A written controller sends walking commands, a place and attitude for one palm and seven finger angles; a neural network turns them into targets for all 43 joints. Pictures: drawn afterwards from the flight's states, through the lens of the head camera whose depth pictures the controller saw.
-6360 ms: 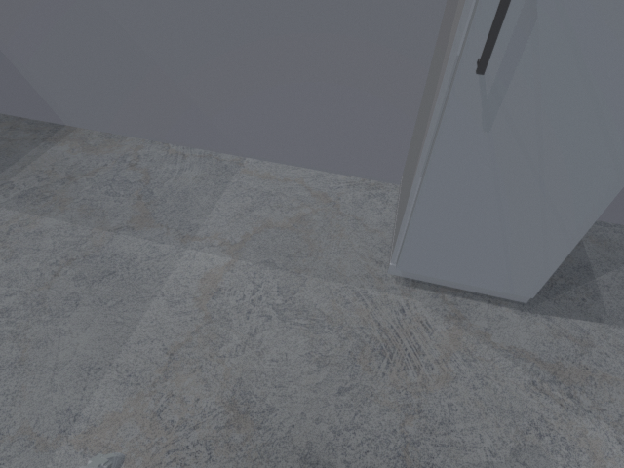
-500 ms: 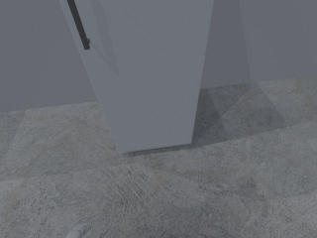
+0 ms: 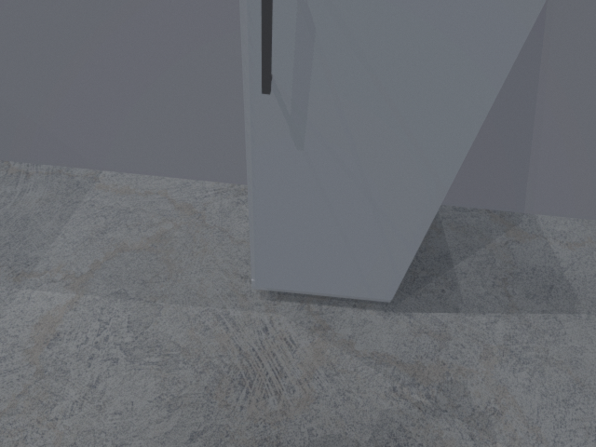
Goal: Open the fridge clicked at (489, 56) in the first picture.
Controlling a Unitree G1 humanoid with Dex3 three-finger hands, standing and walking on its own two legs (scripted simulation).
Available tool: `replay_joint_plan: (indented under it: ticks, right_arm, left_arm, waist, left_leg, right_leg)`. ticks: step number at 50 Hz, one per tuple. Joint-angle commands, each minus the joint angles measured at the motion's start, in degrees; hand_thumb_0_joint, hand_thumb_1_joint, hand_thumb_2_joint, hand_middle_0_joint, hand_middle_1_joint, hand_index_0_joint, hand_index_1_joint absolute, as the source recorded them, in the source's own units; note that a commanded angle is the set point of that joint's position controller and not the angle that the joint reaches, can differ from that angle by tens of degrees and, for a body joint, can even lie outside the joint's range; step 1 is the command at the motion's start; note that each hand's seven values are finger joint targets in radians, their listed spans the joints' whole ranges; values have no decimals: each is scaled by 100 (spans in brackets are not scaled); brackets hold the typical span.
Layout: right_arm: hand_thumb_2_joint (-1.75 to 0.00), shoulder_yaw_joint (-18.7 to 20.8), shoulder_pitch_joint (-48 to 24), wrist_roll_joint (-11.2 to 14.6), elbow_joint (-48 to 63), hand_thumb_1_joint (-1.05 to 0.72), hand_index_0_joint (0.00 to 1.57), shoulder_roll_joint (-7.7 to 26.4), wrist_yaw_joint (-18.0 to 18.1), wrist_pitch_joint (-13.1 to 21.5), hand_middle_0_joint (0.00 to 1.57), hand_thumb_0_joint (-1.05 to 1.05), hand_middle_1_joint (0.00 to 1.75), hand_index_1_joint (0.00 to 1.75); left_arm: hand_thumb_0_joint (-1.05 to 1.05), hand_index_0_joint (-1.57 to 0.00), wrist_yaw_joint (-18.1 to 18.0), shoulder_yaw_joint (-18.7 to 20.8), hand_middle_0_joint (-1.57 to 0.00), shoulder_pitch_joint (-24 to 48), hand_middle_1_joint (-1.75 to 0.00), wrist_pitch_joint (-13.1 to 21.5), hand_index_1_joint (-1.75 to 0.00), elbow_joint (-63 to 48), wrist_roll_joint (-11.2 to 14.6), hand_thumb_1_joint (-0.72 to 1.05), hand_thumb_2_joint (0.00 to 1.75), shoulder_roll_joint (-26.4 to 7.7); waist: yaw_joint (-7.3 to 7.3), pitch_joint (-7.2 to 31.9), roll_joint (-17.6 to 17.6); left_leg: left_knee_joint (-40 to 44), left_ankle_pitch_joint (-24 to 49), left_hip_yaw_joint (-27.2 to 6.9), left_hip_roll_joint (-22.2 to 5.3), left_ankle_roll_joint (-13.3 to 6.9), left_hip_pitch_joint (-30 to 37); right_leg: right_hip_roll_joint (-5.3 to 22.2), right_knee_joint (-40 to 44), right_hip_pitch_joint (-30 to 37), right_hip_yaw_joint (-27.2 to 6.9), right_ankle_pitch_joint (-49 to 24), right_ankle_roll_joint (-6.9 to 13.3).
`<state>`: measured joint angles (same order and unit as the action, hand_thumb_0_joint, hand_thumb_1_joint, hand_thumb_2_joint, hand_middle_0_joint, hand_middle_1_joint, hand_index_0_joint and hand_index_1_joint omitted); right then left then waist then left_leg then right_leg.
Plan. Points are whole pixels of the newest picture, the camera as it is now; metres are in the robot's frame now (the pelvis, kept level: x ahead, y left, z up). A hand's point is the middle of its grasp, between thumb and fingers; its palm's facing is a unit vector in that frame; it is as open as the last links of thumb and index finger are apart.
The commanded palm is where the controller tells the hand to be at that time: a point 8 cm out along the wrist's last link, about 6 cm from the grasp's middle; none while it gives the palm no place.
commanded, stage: take the last steps up to it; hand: left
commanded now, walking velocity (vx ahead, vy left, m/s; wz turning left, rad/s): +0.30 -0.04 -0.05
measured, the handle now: (268, 11) +0.72 +0.15 +0.26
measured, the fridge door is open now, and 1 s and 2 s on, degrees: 0 0 0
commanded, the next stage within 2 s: come to a stop and stand still in 0.50 s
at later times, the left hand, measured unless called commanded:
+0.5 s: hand (231, 357) +0.29 +0.15 -0.17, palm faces -0.01 -0.98 -0.20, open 7.3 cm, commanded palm none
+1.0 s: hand (220, 354) +0.30 +0.17 -0.18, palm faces +0.02 -0.98 -0.21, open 7.3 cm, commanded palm none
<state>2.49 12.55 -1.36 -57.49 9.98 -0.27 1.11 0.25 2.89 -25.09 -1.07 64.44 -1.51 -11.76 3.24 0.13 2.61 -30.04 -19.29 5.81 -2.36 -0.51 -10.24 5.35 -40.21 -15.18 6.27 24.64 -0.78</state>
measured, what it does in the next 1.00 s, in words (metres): walks ahead: right foot, then left foot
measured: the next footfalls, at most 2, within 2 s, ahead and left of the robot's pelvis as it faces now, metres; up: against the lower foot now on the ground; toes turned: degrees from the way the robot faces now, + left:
right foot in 0.40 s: +0.30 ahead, -0.12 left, +0.00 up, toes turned -8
left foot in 0.78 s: +0.37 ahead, +0.10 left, +0.00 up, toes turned +3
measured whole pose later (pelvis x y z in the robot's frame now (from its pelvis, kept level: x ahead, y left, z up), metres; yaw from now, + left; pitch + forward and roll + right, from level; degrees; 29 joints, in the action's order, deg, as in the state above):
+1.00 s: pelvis +0.26 -0.02 +0.00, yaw -4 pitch -1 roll -1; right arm 2.2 5.0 -1.4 -56.4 7.7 2.6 -1.2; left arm -1.7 3.5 -12.3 -2.7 58.6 -0.9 -10.3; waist 1.7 -6.4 0.3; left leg -29.4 -9.4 5.7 -4.4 -0.7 -18.8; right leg 0.1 -56.5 -21.6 1.1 30.8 -1.3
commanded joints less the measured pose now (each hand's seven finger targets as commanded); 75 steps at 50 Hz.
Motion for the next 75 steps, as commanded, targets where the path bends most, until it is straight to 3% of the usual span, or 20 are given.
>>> replay_joint_plan:
  ticks: [1,6,15,18,19,21,24,28,37,39,42,48,54,56,57,58,60,67,72,75]
  right_arm:
    - [-90,122,1044,-10,-158,-90,20,888,166,97,20,0,30,30]
    - [-90,38,1123,39,-244,-90,20,602,217,295,20,0,30,30]
    - [-90,88,1490,-25,-583,-90,20,660,254,294,20,0,30,30]
    - [-90,123,1305,18,-610,-90,20,803,246,269,20,0,30,30]
    - [-90,113,1319,66,-585,-90,20,696,207,277,20,0,30,30]
    - [-90,68,1670,175,-384,-90,20,309,176,259,20,0,30,30]
    - [-90,82,1006,72,-298,-90,20,223,117,131,20,0,30,30]
    - [-90,34,1399,-17,-428,-90,20,-63,90,-59,20,0,30,30]
    - [-90,-62,765,108,-344,-90,20,5,176,-16,20,0,30,30]
    - [-90,42,652,75,-189,-90,20,533,230,11,20,0,30,30]
    - [-90,115,254,43,-70,-90,20,769,318,-102,20,0,30,30]
    - [-90,304,-171,-30,267,-90,20,994,348,-216,20,0,30,30]
    - [-90,373,-386,-5,335,-90,20,976,221,-270,20,0,30,30]
    - [-90,348,-387,75,407,-90,20,619,163,-329,20,0,30,30]
    - [-90,239,-414,98,564,-90,20,159,114,-359,20,0,30,30]
    - [-90,245,-784,86,651,-90,20,317,104,-424,20,0,30,30]
    - [-90,273,-644,41,498,-90,20,304,78,-503,20,0,30,30]
    - [-90,100,-139,90,125,-90,20,197,124,-247,20,0,30,30]
    - [-90,13,273,49,-216,-90,20,580,231,-11,20,0,30,30]
    - [-90,-66,158,62,-383,-90,20,433,244,-26,20,0,30,30]
  left_arm:
    - [0,-20,59,63,-20,1167,-30,230,-30,-740,-35,90,90,-268]
    - [0,-20,111,57,-20,817,-30,207,-30,-523,2,90,90,-134]
    - [0,-20,132,47,-20,1876,-30,247,-30,-963,72,90,90,-31]
    - [0,-20,75,137,-20,543,-30,335,-30,-563,36,90,90,-254]
    - [0,-20,42,225,-20,-185,-30,415,-30,-327,-9,90,90,-543]
    - [0,-20,-43,392,-20,-777,-30,456,-30,-206,93,90,90,-1416]
    - [0,-20,-116,206,-20,881,-30,390,-30,-668,101,90,90,-736]
    - [0,-20,-158,56,-20,1261,-30,483,-30,-678,35,90,90,-334]
    - [0,-20,-228,-21,-20,1069,-30,292,-30,-478,87,90,90,-330]
    - [0,-20,-264,-7,-20,783,-30,167,-30,-571,131,90,90,-192]
    - [0,-20,-280,27,-20,665,-30,-9,-30,-577,108,90,90,-190]
    - [0,-20,-227,168,-20,807,-30,-112,-30,-811,66,90,90,-187]
    - [0,-20,-186,123,-20,511,-30,-43,-30,-826,63,90,90,-101]
    - [0,-20,-207,161,-20,226,-30,4,-30,-769,-36,90,90,-456]
    - [0,-20,-220,200,-20,544,-30,70,-30,-878,-82,90,90,-951]
    - [0,-20,-220,172,-20,839,-30,42,-30,-1013,-44,90,90,-1034]
    - [0,-20,-232,174,-20,1424,-30,24,-30,-1129,-62,90,90,-884]
    - [0,-20,-244,75,-20,859,-30,159,-30,-813,-9,90,90,-643]
    - [0,-20,-205,-40,-20,809,-30,149,-30,-592,139,90,90,-230]
    - [0,-20,-206,-64,-20,1053,-30,113,-30,-380,118,90,90,-318]
  waist:
    - [-661,-1129,-1400]
    - [-369,-870,-918]
    - [-473,-1029,-1065]
    - [162,-287,-883]
    - [469,113,-483]
    - [369,1169,1176]
    - [-125,-237,11]
    - [-614,-185,60]
    - [-456,168,130]
    - [-328,232,-787]
    - [-276,-91,-1947]
    - [-359,481,-988]
    - [-281,745,-1333]
    - [-135,423,-151]
    - [-264,-74,1346]
    - [-86,-273,1117]
    - [-324,-648,1086]
    - [-194,-42,424]
    - [-132,320,-857]
    - [-164,-25,-1188]
  left_leg:
    - [2347,-840,-2095,-1757,-806,561]
    - [2015,2289,-828,-1265,-769,935]
    - [1521,3921,-341,-1351,-750,1045]
    - [-100,5024,-75,-1174,-509,747]
    - [-1274,4167,51,-866,-318,-57]
    - [-4716,-1448,-349,319,-112,-1699]
    - [-4800,-320,-737,-432,-164,-1902]
    - [-3426,-47,-480,-534,54,-1230]
    - [357,1787,-308,-231,280,-33]
    - [414,4770,-1012,-1126,-166,419]
    - [972,5532,-1536,-1813,-918,40]
    - [606,4882,-1204,-1787,-1136,543]
    - [512,2761,-965,-1365,-735,-31]
    - [-261,572,-583,-636,-183,-1059]
    - [-1056,-749,-181,37,209,-1724]
    - [-1873,-1244,-571,-11,162,-1356]
    - [-2644,-790,-811,-18,63,-1340]
    - [-736,-529,-382,3,208,-947]
    - [1029,2181,-1346,-925,-204,183]
    - [1282,1421,-1096,-686,-113,-312]
  right_leg:
    - [174,-2055,-2543,-438,-208,110]
    - [109,-2240,-2414,-301,-1066,-49]
    - [-142,47,-1590,69,-1232,240]
    - [-559,666,328,289,-1607,435]
    - [-327,896,1629,-56,-1951,571]
    - [2061,2147,2556,-3599,-2573,1643]
    - [1559,2780,252,-2450,-480,1357]
    - [1021,2796,-588,-927,-1913,1043]
    - [554,1448,251,-542,-3971,682]
    - [81,971,-104,-339,-2594,195]
    - [-318,-443,-302,-223,434,-9]
    - [-404,-1955,-1043,-689,711,-75]
    - [-397,458,203,-235,-357,-64]
    - [131,2058,794,-860,-1268,78]
    - [1298,2579,289,-2381,-1429,581]
    - [1727,2829,-708,-2413,-1150,1045]
    - [1210,2922,-1331,-2018,-13,983]
    - [838,1955,568,-1402,-2845,1015]
    - [29,1531,455,-824,-1966,187]
    - [6,1669,803,-638,-1768,87]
